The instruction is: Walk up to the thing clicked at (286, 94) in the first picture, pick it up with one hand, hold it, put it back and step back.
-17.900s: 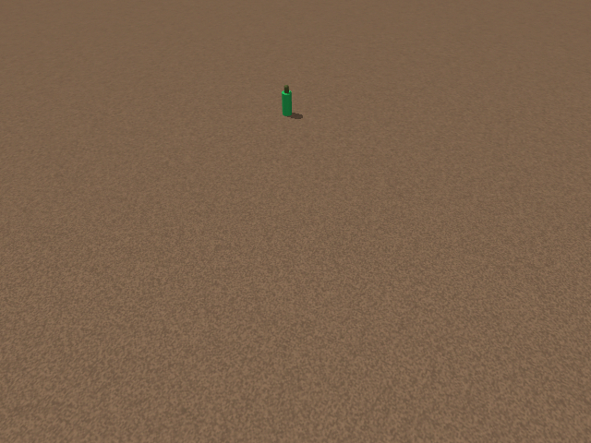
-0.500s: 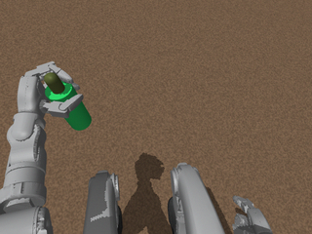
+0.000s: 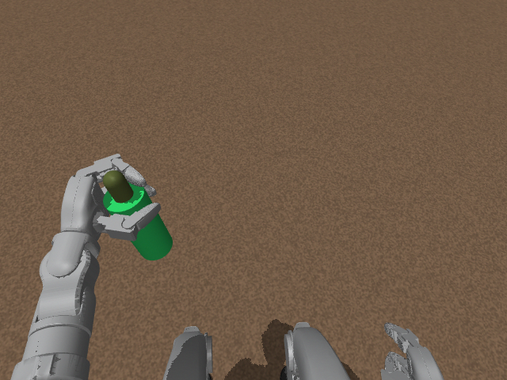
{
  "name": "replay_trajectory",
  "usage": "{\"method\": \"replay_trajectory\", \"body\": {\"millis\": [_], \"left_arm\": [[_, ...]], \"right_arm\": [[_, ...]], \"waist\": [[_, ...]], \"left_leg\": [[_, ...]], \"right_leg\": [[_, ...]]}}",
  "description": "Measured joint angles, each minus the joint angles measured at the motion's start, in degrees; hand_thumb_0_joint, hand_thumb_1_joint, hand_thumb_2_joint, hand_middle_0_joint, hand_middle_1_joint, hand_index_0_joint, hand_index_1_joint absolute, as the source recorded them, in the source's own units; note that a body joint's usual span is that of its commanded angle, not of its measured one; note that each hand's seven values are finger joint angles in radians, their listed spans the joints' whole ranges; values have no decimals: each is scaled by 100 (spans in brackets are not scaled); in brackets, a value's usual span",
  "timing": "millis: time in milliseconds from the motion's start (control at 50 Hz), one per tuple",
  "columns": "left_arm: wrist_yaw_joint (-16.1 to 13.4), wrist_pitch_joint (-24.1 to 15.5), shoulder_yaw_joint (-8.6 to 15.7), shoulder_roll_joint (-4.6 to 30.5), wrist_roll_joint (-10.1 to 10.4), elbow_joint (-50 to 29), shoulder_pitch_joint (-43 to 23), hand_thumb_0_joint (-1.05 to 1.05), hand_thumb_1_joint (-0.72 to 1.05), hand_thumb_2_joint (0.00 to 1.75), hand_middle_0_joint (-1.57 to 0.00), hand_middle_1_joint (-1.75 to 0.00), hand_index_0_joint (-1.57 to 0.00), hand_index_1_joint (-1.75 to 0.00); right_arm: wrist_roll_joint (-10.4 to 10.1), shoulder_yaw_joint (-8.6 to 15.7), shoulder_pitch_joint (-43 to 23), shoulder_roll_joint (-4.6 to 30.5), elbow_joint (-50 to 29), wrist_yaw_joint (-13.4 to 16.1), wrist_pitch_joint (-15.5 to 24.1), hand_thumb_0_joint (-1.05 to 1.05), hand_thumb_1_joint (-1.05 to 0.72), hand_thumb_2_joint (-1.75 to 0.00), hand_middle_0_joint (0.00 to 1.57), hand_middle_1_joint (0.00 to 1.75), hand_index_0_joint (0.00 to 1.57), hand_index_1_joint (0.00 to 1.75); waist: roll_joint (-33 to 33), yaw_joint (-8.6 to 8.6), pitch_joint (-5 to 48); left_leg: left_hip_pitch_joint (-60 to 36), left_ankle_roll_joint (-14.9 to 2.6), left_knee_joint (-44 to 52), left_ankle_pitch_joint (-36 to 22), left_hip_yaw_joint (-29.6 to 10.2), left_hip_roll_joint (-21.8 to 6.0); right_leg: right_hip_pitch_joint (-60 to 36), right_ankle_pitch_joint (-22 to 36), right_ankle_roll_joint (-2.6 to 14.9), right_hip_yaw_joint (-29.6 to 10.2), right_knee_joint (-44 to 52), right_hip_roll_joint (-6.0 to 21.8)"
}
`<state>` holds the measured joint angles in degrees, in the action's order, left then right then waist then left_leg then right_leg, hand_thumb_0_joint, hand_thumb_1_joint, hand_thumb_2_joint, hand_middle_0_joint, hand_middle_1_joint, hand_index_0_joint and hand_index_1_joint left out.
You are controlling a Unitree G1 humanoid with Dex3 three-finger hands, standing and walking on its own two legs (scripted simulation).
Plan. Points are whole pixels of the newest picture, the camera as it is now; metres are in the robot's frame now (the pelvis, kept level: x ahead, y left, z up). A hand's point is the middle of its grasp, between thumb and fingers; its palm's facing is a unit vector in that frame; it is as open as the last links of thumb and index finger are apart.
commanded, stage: lift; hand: left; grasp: from the side
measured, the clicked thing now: (136, 215) +0.39 +0.18 +0.00
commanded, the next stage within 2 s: hold in 0.88 s
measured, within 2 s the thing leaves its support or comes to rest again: neither
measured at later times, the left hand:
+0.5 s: hand (117, 179) +0.38 +0.17 +0.11, palm faces -0.05 -1.00 -0.02, open 6.8 cm
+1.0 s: hand (116, 167) +0.38 +0.16 +0.14, palm faces -0.07 -1.00 -0.01, open 6.8 cm
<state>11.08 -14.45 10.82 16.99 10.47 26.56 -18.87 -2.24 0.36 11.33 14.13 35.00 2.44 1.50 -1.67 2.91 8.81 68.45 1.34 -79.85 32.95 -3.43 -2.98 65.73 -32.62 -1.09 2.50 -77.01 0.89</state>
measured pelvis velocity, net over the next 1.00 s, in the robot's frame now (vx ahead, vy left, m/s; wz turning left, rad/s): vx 0.04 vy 0.00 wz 0.01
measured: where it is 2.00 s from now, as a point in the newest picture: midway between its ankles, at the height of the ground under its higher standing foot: outside the picture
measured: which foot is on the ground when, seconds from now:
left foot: down 0.00-1.00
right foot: down 0.00-1.00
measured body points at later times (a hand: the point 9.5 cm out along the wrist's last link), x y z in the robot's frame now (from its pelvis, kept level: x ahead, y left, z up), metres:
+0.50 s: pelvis +0.03 +0.00 +0.07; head +0.10 +0.01 +0.51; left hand +0.38 +0.22 +0.11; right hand +0.15 -0.25 -0.05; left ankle +0.04 +0.13 -0.60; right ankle +0.04 -0.14 -0.60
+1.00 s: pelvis +0.04 +0.00 +0.09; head +0.09 +0.00 +0.54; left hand +0.38 +0.22 +0.14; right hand +0.17 -0.26 -0.02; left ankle +0.04 +0.13 -0.60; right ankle +0.04 -0.14 -0.60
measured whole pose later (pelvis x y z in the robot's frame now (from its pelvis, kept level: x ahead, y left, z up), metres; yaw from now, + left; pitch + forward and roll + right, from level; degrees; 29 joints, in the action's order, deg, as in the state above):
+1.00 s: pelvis +0.04 +0.00 +0.09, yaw +0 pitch +10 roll -1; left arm 14.8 -18.7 9.8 13.7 12.0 28.6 -11.7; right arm -1.1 0.6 13.9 13.5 36.9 3.0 1.2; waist -1.4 1.8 4.4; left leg 37.4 1.6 -53.7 26.2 -1.0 -3.2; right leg 35.8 -25.9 -0.9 1.4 -51.8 0.7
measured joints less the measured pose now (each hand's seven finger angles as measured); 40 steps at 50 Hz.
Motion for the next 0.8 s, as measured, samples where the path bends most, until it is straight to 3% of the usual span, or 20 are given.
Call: {"method": "replay_trajectory", "body": {"millis": [380,800], "left_arm": [[55,-281,-117,-171,27,67,409,2,-15,104,-86,-101,-106,-114],[284,-407,-111,-284,138,124,727,2,-14,103,-85,-103,-105,-115]], "right_arm": [[104,0,211,-70,154,2,76,1,-90,-89,21,30,20,30],[113,13,270,-64,186,37,27,1,-89,-89,21,30,20,30]], "waist": [[27,-83,-267],[41,-104,-421]], "left_leg": [[-1684,-24,1448,-360,146,-5],[-2761,3,2355,-594,223,-11]], "right_leg": [[-1651,393,-26,-66,1453,1],[-2682,613,-4,-100,2306,-7]]}}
